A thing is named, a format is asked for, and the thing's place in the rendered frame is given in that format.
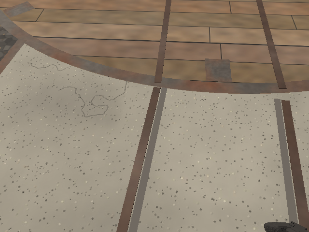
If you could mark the right robot hand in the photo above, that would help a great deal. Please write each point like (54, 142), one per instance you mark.
(284, 227)

